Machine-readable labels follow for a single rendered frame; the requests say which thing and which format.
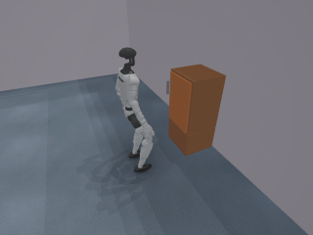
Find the robot right upper arm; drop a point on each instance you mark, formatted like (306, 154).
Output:
(133, 82)

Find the robot left forearm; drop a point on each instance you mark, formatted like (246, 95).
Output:
(119, 95)

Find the robot right forearm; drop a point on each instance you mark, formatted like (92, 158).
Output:
(137, 111)

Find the cupboard door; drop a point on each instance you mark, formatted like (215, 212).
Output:
(179, 100)

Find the handle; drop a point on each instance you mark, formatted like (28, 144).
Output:
(167, 87)

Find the right robot hand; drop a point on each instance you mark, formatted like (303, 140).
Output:
(147, 129)

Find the robot left upper arm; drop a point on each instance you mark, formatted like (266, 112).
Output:
(117, 87)

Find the robot right shin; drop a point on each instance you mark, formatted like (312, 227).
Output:
(144, 153)

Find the robot left foot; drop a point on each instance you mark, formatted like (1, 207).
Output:
(131, 155)

